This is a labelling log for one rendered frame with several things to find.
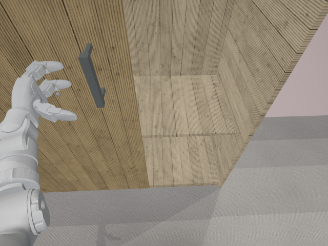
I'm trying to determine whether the robot left upper arm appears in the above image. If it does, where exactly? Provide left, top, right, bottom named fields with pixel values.
left=0, top=189, right=50, bottom=246

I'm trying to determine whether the handle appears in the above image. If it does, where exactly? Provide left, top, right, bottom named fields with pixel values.
left=78, top=43, right=106, bottom=108

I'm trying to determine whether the robot left forearm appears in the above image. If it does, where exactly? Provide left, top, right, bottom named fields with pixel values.
left=0, top=108, right=40, bottom=196

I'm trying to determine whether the wardrobe door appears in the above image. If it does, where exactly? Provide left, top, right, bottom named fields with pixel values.
left=0, top=0, right=149, bottom=193

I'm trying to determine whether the left robot hand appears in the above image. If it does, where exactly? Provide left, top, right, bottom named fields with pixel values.
left=11, top=60, right=77, bottom=122

